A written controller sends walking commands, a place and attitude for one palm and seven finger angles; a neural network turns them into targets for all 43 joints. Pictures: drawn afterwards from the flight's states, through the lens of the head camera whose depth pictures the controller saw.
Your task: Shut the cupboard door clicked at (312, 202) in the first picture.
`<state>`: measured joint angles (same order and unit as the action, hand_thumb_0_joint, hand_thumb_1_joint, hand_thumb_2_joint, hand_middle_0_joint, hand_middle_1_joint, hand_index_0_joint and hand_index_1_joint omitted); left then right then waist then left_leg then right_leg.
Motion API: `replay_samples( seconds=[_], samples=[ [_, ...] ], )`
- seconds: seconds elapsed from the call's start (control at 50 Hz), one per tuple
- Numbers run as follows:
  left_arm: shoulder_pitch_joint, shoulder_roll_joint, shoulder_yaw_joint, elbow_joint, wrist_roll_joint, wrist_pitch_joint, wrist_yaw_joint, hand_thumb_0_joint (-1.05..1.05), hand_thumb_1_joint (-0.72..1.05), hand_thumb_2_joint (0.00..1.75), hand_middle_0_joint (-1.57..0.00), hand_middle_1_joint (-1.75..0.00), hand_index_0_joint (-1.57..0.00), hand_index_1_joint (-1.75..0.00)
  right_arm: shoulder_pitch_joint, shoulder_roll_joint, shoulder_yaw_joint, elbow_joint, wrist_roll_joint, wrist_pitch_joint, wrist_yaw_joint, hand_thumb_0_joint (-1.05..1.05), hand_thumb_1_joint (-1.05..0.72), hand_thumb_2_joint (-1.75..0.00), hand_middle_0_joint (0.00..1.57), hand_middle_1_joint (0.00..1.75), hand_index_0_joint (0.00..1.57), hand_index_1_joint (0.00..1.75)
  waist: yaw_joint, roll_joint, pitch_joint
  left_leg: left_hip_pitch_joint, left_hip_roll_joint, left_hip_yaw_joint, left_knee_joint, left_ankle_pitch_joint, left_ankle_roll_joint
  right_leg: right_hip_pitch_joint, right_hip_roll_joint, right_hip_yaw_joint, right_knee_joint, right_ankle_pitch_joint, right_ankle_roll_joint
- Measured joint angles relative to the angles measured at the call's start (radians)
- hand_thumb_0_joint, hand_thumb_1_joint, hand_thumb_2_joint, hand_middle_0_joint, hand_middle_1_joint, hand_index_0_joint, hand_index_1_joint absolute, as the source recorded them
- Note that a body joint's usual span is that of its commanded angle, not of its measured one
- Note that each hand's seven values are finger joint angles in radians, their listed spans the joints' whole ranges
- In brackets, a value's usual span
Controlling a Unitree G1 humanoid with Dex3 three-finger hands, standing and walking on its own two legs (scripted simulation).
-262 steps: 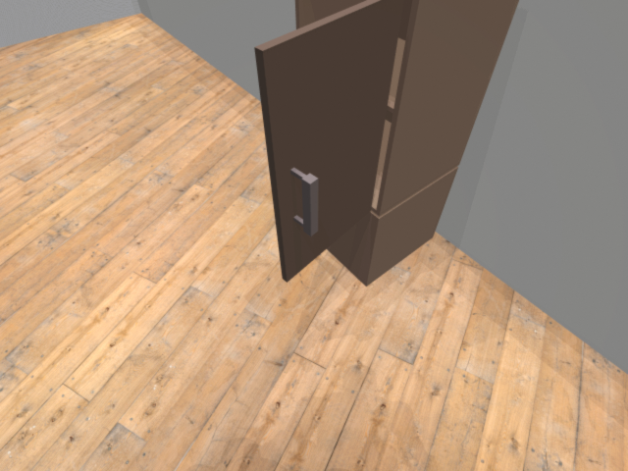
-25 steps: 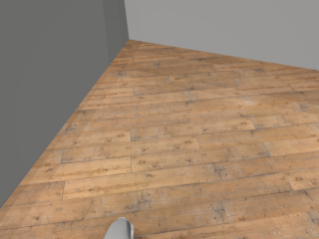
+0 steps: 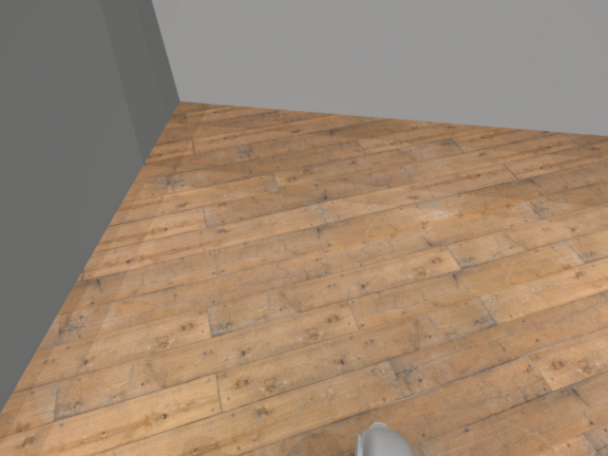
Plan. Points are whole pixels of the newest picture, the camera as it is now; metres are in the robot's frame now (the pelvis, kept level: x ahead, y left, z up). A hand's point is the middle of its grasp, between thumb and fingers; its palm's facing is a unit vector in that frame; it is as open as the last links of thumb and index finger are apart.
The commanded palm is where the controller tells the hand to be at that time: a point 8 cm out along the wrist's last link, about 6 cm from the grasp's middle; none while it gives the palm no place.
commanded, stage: walk to a spot facing it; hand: left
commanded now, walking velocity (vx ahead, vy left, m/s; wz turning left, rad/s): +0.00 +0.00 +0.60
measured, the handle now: out of the picture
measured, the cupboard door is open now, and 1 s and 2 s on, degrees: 98 98 98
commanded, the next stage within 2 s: none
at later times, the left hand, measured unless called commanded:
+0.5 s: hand (225, 403) +0.22 +0.15 -0.18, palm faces +0.23 -0.96 -0.14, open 7.2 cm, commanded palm none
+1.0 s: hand (229, 451) +0.15 +0.12 -0.16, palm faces +0.49 -0.82 -0.30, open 7.4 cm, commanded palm none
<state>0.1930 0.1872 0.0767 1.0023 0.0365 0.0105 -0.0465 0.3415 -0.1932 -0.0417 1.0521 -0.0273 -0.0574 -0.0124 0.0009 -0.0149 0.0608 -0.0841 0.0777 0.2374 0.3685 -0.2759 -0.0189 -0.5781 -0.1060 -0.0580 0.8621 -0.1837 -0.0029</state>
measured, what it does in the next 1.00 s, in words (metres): walks ahead, turning left: right foot, then left foot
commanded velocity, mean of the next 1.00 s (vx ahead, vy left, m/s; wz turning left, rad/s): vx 0.00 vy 0.00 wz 0.60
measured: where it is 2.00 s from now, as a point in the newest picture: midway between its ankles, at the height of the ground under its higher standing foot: (345, 450)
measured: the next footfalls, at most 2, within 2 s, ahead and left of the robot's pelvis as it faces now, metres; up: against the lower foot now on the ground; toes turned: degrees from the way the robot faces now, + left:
right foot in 0.12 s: +0.19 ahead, -0.14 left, +0.00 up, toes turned -7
left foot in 0.52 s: +0.20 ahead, +0.09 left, +0.00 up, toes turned +23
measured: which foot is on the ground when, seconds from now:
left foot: down 0.00-0.12, up 0.14-0.50, down 0.52-0.86, up 0.88-1.00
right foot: up 0.00-0.10, down 0.12-0.52, up 0.54-0.84, down 0.86-1.00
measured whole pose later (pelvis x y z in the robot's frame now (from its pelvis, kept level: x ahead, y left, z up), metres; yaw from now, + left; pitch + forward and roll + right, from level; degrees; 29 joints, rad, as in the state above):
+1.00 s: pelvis +0.20 -0.09 -0.01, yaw +32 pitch +1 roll +2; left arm 0.21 0.21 0.04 0.89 0.03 0.01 0.02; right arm 0.12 -0.28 -0.09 0.92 -0.01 0.08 0.03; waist -0.01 0.03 0.10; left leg -0.54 0.01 0.01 1.12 -0.44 -0.07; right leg -0.24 -0.09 -0.12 0.56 -0.33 0.00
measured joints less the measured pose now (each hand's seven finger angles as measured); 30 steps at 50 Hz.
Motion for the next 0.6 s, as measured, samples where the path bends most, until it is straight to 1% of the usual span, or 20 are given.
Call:
replay_samples(
  seconds=[0.06, 0.1, 0.12, 0.14, 0.16, 0.18, 0.2, 0.22, 0.24, 0.28, 0.32, 0.34, 0.38, 0.46, 0.5, 0.52, 0.54, 0.56, 0.58, 0.6],
  samples=[
    [-0.054, 0.017, -0.001, -0.015, 0.0, -0.003, 0.001, 0.01, 0.92, 0.9, -0.19, -0.3, -0.19, -0.3, 0.046, -0.007, 0.001, 0.02, -0.003, 0.008, -0.001, 0.0, -0.93, -0.9, 0.2, 0.3, 0.2, 0.3, -0.036, 0.009, 0.015, 0.039, 0.019, 0.021, 0.021, -0.053, -0.03, 0.041, 0.015, -0.023, -0.135, 0.011, -0.009],
    [-0.084, 0.032, -0.008, -0.024, -0.001, -0.023, 0.007, 0.01, 0.92, 0.9, -0.19, -0.3, -0.19, -0.3, 0.086, -0.002, 0.005, 0.04, 0.001, 0.013, 0.0, 0.0, -0.92, -0.9, 0.2, 0.3, 0.2, 0.3, -0.058, 0.008, 0.019, 0.045, 0.038, 0.014, 0.086, -0.11, -0.053, 0.117, 0.034, -0.036, -0.246, 0.05, -0.021],
    [-0.096, 0.041, -0.012, -0.028, 0.0, -0.042, 0.012, 0.01, 0.92, 0.9, -0.19, -0.3, -0.19, -0.3, 0.107, 0.005, 0.008, 0.053, 0.007, 0.017, 0.002, 0.0, -0.92, -0.9, 0.2, 0.3, 0.2, 0.3, -0.063, -0.004, 0.013, 0.018, 0.043, 0.003, 0.167, -0.143, -0.051, 0.15, 0.031, -0.039, -0.27, 0.031, -0.047],
    [-0.115, 0.036, -0.013, -0.026, -0.003, -0.058, 0.02, 0.01, 0.92, 0.9, -0.19, -0.3, -0.19, -0.3, 0.106, 0.006, 0.01, 0.068, 0.014, 0.028, 0.003, 0.0, -0.92, -0.9, 0.2, 0.3, 0.2, 0.3, -0.066, 0.007, 0.023, -0.031, 0.051, -0.039, 0.299, -0.205, -0.041, 0.149, 0.036, -0.05, -0.234, -0.023, -0.058],
    [-0.13, 0.027, -0.02, -0.025, -0.008, -0.069, 0.027, 0.01, 0.92, 0.9, -0.19, -0.3, -0.19, -0.3, 0.098, 0.006, 0.01, 0.08, 0.02, 0.04, 0.002, 0.01, -0.92, -0.9, 0.2, 0.3, 0.2, 0.3, -0.072, 0.02, 0.034, -0.088, 0.047, -0.093, 0.441, -0.252, -0.033, 0.158, 0.039, -0.066, -0.209, -0.057, -0.061],
    [-0.139, 0.017, -0.027, -0.027, -0.012, -0.073, 0.033, 0.01, 0.92, 0.9, -0.19, -0.3, -0.19, -0.3, 0.089, 0.008, 0.009, 0.086, 0.023, 0.052, 0.0, 0.01, -0.92, -0.9, 0.2, 0.3, 0.2, 0.3, -0.077, 0.027, 0.041, -0.144, 0.035, -0.133, 0.565, -0.269, -0.028, 0.177, 0.038, -0.082, -0.207, -0.074, -0.059],
    [-0.143, 0.006, -0.034, -0.029, -0.014, -0.073, 0.039, 0.01, 0.92, 0.9, -0.19, -0.3, -0.19, -0.3, 0.079, 0.012, 0.009, 0.088, 0.025, 0.06, -0.002, 0.01, -0.92, -0.9, 0.2, 0.3, 0.2, 0.3, -0.08, 0.03, 0.042, -0.196, 0.026, -0.154, 0.66, -0.262, -0.027, 0.202, 0.037, -0.096, -0.222, -0.075, -0.053],
    [-0.142, -0.004, -0.04, -0.031, -0.016, -0.071, 0.045, 0.01, 0.92, 0.9, -0.19, -0.3, -0.19, -0.3, 0.067, 0.017, 0.009, 0.087, 0.025, 0.067, -0.002, 0.01, -0.92, -0.9, 0.2, 0.3, 0.2, 0.3, -0.081, 0.031, 0.039, -0.244, 0.021, -0.164, 0.72, -0.243, -0.028, 0.227, 0.035, -0.11, -0.246, -0.069, -0.049],
    [-0.139, -0.014, -0.044, -0.03, -0.017, -0.067, 0.05, 0.0, 0.91, 0.9, -0.2, -0.3, -0.19, -0.3, 0.053, 0.022, 0.009, 0.081, 0.024, 0.073, -0.002, 0.01, -0.92, -0.9, 0.2, 0.3, 0.2, 0.3, -0.082, 0.029, 0.033, -0.285, 0.019, -0.166, 0.748, -0.22, -0.03, 0.251, 0.035, -0.124, -0.273, -0.065, -0.049],
    [-0.127, -0.032, -0.051, -0.026, -0.016, -0.057, 0.055, 0.0, 0.91, 0.9, -0.2, -0.3, -0.19, -0.3, 0.024, 0.034, 0.007, 0.06, 0.022, 0.083, 0.002, 0.01, -0.92, -0.9, 0.2, 0.3, 0.2, 0.3, -0.083, 0.019, 0.017, -0.349, 0.018, -0.156, 0.741, -0.173, -0.036, 0.291, 0.031, -0.15, -0.324, -0.059, -0.051],
    [-0.112, -0.048, -0.055, -0.019, -0.014, -0.046, 0.056, 0.0, 0.91, 0.9, -0.2, -0.3, -0.2, -0.3, -0.006, 0.044, 0.006, 0.032, 0.019, 0.088, 0.009, 0.01, -0.91, -0.9, 0.2, 0.3, 0.2, 0.3, -0.082, 0.008, 0.002, -0.39, 0.02, -0.14, 0.695, -0.129, -0.04, 0.32, 0.028, -0.175, -0.36, -0.058, -0.05],
    [-0.107, -0.054, -0.045, -0.023, -0.022, -0.047, 0.06, 0.0, 0.92, 0.9, -0.2, -0.3, -0.2, -0.3, -0.021, 0.048, 0.004, 0.018, 0.017, 0.089, 0.012, 0.01, -0.91, -0.9, 0.2, 0.3, 0.2, 0.3, -0.08, 0.004, -0.004, -0.404, 0.021, -0.133, 0.665, -0.114, -0.042, 0.331, 0.027, -0.189, -0.371, -0.06, -0.049],
    [-0.106, -0.054, -0.035, -0.033, -0.02, -0.046, 0.064, -0.02, 0.93, 0.9, -0.2, -0.3, -0.2, -0.3, -0.051, 0.054, 0.002, -0.008, 0.015, 0.091, 0.018, 0.01, -0.91, -0.9, 0.2, 0.3, 0.2, 0.3, -0.069, -0.005, -0.01, -0.413, 0.021, -0.119, 0.599, -0.1, -0.043, 0.346, 0.023, -0.217, -0.375, -0.072, -0.045],
    [-0.094, -0.038, -0.027, -0.041, -0.01, -0.032, 0.061, -0.02, 0.93, 0.9, -0.2, -0.3, -0.2, -0.3, -0.109, 0.038, -0.009, -0.052, 0.01, 0.095, 0.023, 0.01, -0.93, -0.9, 0.2, 0.3, 0.2, 0.3, -0.048, -0.023, -0.011, -0.372, 0.014, -0.094, 0.44, -0.08, -0.036, 0.354, 0.003, -0.266, -0.319, -0.129, -0.03],
    [-0.076, -0.026, -0.022, -0.043, -0.01, -0.022, 0.058, -0.02, 0.93, 0.9, -0.2, -0.3, -0.2, -0.3, -0.127, 0.017, -0.013, -0.079, 0.007, 0.091, 0.029, 0.01, -0.93, -0.9, 0.2, 0.3, 0.2, 0.3, -0.039, -0.028, -0.01, -0.319, 0.006, -0.09, 0.328, -0.018, -0.026, 0.346, -0.015, -0.285, -0.251, -0.179, -0.016],
    [-0.06, -0.022, -0.019, -0.047, -0.013, -0.014, 0.056, -0.01, 0.93, 0.9, -0.2, -0.3, -0.2, -0.3, -0.129, 0.0, -0.015, -0.097, 0.004, 0.085, 0.031, 0.01, -0.93, -0.9, 0.2, 0.3, 0.2, 0.3, -0.037, -0.017, -0.019, -0.302, 0.006, -0.107, 0.28, 0.036, 0.0, 0.326, -0.02, -0.292, -0.199, -0.21, -0.004],
    [-0.053, -0.009, -0.016, -0.049, -0.016, -0.001, 0.056, -0.01, 0.92, 0.9, -0.2, -0.3, -0.2, -0.3, -0.141, -0.006, -0.019, -0.107, 0.001, 0.079, 0.028, 0.01, -0.93, -0.9, 0.2, 0.3, 0.2, 0.3, -0.041, -0.024, -0.02, -0.323, -0.005, -0.116, 0.307, 0.018, 0.026, 0.289, -0.024, -0.256, -0.117, -0.293, 0.018],
    [-0.05, 0.006, -0.012, -0.049, -0.015, 0.014, 0.057, -0.01, 0.92, 0.9, -0.2, -0.3, -0.2, -0.3, -0.153, -0.009, -0.018, -0.117, -0.002, 0.075, 0.024, 0.01, -0.93, -0.9, 0.2, 0.3, 0.2, 0.3, -0.041, -0.034, -0.015, -0.337, -0.015, -0.12, 0.334, -0.009, 0.043, 0.244, -0.014, -0.191, -0.017, -0.357, 0.034],
    [-0.05, 0.021, -0.007, -0.048, -0.013, 0.027, 0.058, -0.01, 0.92, 0.9, -0.2, -0.3, -0.2, -0.3, -0.16, -0.011, -0.017, -0.126, -0.003, 0.071, 0.019, 0.01, -0.92, -0.9, 0.2, 0.3, 0.2, 0.3, -0.04, -0.039, -0.012, -0.345, -0.021, -0.127, 0.343, -0.025, 0.052, 0.197, 0.002, -0.132, 0.085, -0.381, 0.045],
    [-0.051, 0.033, -0.003, -0.045, -0.011, 0.035, 0.059, 0.0, 0.92, 0.9, -0.2, -0.3, -0.2, -0.3, -0.164, -0.014, -0.016, -0.134, -0.003, 0.068, 0.014, 0.01, -0.92, -0.9, 0.2, 0.3, 0.2, 0.3, -0.038, -0.039, -0.011, -0.347, -0.027, -0.135, 0.335, -0.029, 0.054, 0.156, 0.017, -0.085, 0.171, -0.374, 0.054]
  ],
)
